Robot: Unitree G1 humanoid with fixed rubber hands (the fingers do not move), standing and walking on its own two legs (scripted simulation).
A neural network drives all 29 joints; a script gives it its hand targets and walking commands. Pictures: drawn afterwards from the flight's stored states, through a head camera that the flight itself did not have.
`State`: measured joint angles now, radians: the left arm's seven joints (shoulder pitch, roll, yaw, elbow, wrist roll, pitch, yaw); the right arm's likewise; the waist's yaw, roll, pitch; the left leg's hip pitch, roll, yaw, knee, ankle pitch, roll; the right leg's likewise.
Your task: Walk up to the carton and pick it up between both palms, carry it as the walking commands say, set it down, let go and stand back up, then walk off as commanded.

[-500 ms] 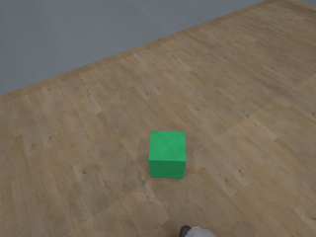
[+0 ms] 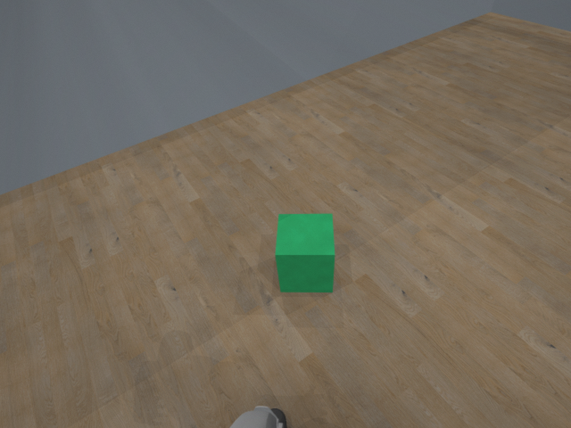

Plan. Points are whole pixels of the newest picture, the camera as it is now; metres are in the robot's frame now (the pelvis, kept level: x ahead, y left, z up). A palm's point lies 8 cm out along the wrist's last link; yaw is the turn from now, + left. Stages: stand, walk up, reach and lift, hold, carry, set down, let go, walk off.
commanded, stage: walk off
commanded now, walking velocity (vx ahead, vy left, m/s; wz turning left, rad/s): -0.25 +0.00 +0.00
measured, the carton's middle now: (305, 253) +0.87 -0.01 -0.63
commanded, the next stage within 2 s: stand in 1.00 s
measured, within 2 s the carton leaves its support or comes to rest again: neither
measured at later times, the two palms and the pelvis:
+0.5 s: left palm out of the picture -0.15 +0.27 -0.12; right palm out of the picture -0.18 -0.25 -0.11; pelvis -0.20 +0.02 +0.01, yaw +1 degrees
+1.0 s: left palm out of the picture -0.32 +0.26 -0.09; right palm out of the picture -0.34 -0.27 -0.13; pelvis -0.38 -0.01 +0.02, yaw +1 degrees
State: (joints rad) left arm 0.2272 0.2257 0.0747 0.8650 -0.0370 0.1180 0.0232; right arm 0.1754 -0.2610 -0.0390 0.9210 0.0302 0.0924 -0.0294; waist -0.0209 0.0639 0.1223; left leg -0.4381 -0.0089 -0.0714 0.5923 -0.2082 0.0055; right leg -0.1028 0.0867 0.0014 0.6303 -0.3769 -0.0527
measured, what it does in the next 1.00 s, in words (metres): walks backwards: left foot, then right foot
